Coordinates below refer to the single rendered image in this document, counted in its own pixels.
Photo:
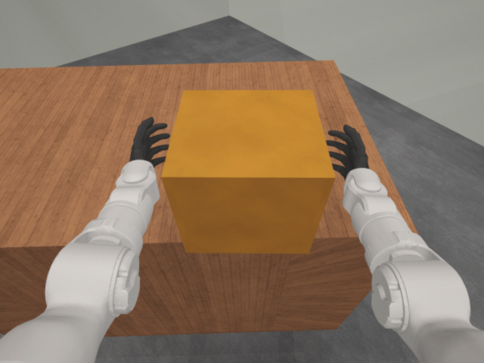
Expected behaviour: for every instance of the robot left upper arm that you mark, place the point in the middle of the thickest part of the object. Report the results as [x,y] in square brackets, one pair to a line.
[90,286]

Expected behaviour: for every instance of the robot right upper arm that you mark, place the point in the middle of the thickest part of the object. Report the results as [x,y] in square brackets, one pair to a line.
[426,304]

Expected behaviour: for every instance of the left robot hand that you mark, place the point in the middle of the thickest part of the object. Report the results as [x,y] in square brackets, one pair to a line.
[142,142]

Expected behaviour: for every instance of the robot right forearm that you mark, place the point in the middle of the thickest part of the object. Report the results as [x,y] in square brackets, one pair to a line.
[380,227]

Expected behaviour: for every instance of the robot left forearm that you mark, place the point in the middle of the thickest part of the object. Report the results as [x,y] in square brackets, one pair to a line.
[125,216]

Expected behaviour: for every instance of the carton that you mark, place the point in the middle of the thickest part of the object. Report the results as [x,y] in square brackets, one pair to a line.
[248,171]

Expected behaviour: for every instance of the right robot hand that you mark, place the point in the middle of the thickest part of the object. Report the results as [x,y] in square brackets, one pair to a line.
[355,156]

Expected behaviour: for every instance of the pedestal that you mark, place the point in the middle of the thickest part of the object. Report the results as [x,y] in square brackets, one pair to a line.
[66,134]

